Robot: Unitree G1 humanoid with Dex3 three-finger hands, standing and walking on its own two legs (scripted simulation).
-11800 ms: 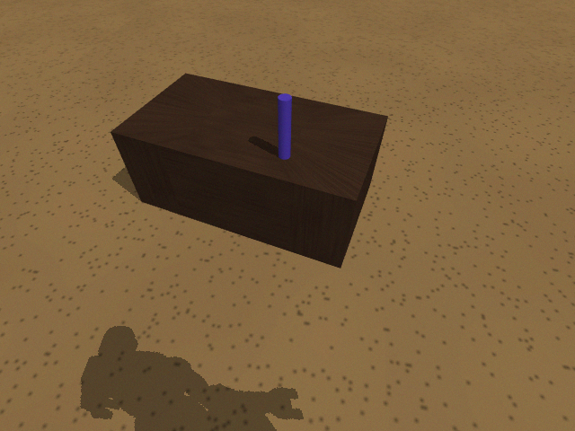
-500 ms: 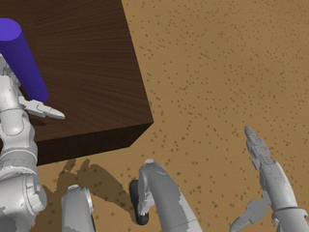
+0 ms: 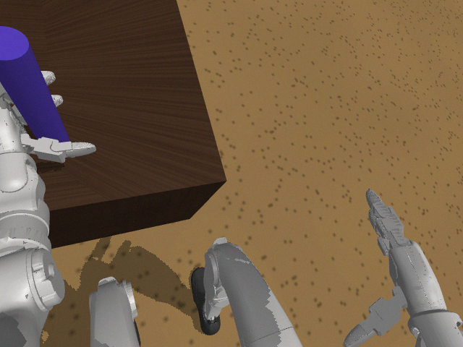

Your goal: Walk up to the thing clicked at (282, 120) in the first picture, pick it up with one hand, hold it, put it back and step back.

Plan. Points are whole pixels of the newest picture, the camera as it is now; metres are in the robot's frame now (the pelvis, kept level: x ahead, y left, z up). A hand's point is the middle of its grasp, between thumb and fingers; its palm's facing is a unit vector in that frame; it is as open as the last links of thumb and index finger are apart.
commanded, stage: close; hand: left
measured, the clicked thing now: (36, 105) +0.54 +0.18 -0.03
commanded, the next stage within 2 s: settle in 0.10 s
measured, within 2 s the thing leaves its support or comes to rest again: leaves its support in 0.54 s
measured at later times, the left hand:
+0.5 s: hand (51, 113) +0.53 +0.16 -0.04, palm faces +0.10 -1.00 -0.02, open 6.2 cm
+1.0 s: hand (29, 83) +0.55 +0.17 +0.01, palm faces +0.11 -0.99 -0.01, open 6.2 cm
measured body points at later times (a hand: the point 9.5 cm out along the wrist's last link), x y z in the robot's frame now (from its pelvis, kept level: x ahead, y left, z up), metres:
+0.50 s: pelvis -0.01 +0.00 +0.00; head +0.19 +0.08 +0.40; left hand +0.52 +0.21 -0.04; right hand +0.17 -0.26 +0.11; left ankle +0.03 +0.11 -0.54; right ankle +0.10 -0.14 -0.54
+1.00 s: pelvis +0.01 +0.00 +0.04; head +0.20 +0.07 +0.44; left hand +0.54 +0.23 +0.02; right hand +0.18 -0.25 +0.10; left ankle +0.03 +0.11 -0.54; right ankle +0.10 -0.14 -0.54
